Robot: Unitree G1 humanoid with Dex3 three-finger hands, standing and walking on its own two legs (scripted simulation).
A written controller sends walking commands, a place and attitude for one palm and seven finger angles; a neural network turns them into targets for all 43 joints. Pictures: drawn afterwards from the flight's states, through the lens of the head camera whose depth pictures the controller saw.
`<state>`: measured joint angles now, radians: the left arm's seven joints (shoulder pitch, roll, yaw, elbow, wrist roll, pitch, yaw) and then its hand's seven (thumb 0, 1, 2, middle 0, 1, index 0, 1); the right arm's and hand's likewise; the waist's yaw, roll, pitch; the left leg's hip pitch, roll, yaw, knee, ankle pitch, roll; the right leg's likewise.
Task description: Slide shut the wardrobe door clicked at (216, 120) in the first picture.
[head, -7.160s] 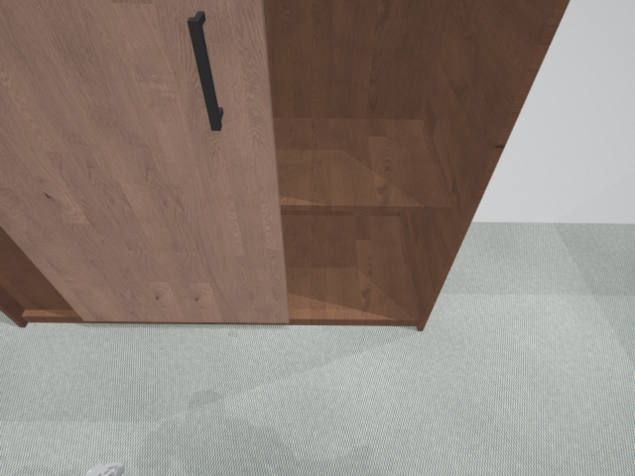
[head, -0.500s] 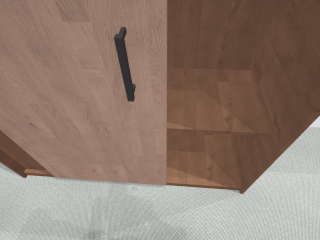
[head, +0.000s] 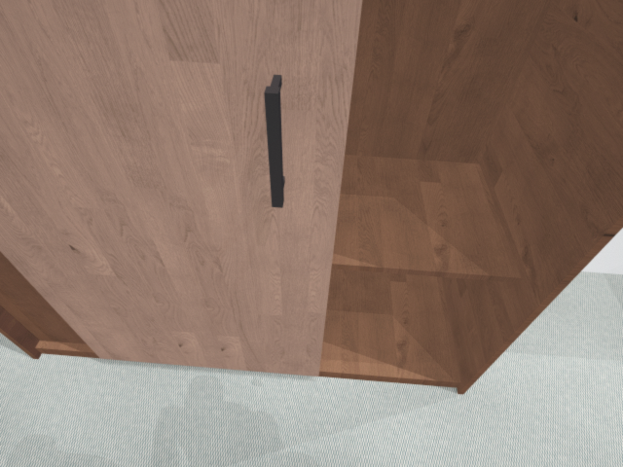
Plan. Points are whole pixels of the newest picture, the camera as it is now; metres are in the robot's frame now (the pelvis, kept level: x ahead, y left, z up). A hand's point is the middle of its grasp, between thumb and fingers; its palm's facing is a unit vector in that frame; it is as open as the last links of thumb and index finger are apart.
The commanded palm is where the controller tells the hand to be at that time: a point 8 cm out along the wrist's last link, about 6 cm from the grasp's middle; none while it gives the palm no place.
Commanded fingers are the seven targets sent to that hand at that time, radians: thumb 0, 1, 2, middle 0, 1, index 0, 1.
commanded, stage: come to a stop and stand still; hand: left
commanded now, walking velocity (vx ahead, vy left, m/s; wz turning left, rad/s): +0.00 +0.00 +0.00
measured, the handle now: (277, 146) +0.49 +0.09 +0.17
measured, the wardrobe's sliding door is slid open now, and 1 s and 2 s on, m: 0.46 0.46 0.46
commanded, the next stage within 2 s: look again from close up in 1.00 s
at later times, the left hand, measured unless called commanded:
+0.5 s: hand out of the picture +0.02 +0.18 -0.17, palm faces +0.01 -0.97 -0.23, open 7.4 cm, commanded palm none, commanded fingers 0.00 0.90 0.90 -0.20 -0.30 -0.20 -0.30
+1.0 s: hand out of the picture +0.01 +0.16 -0.18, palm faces +0.01 -0.98 -0.21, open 7.4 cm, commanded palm none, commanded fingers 0.00 0.90 0.90 -0.20 -0.30 -0.20 -0.30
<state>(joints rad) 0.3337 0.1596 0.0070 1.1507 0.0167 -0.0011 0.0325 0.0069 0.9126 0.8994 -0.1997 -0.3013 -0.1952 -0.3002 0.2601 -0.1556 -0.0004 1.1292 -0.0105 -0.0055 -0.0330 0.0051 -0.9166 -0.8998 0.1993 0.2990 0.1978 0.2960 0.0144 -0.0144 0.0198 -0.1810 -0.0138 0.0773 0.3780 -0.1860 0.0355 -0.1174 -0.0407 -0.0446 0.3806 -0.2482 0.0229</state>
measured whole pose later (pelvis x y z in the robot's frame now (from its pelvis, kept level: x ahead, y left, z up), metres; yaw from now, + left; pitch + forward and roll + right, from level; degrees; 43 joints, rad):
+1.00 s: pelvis +0.02 -0.02 +0.00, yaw -1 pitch -1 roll +1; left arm 0.30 0.17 -0.02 1.11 0.01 -0.02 0.04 0.01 0.91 0.90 -0.20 -0.30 -0.20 -0.30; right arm 0.23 -0.18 0.02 1.13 -0.01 -0.02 -0.02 0.00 -0.91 -0.90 0.20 0.30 0.20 0.30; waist 0.01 0.00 0.02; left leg -0.18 0.01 0.08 0.43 -0.24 0.01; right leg -0.13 -0.02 -0.04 0.45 -0.31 -0.01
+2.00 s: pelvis +0.01 -0.04 -0.01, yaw +0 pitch +0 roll +1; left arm 0.48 0.18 0.01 0.44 -0.11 0.01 0.08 0.03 0.93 0.89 -0.20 -0.31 -0.20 -0.31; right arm 0.32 -0.19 0.02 0.95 0.03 -0.15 -0.07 0.01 -0.92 -0.90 0.20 0.30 0.20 0.30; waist 0.02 0.01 0.03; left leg -0.22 0.03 0.06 0.48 -0.25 -0.01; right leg -0.17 -0.01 -0.06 0.51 -0.33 -0.03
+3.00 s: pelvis -0.02 -0.01 -0.02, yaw +2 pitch +1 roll -1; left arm 0.20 0.34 0.32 -0.01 -0.34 -0.12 -0.34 0.00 -0.18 0.44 -0.28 -1.00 -0.28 -1.00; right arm 0.26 -0.28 0.03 0.66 0.06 -0.33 -0.10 0.02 -0.91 -0.90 0.20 0.30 0.20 0.30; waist 0.02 0.04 -0.04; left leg -0.38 0.02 0.03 0.65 -0.29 0.02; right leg -0.28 -0.01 -0.08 0.61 -0.34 -0.01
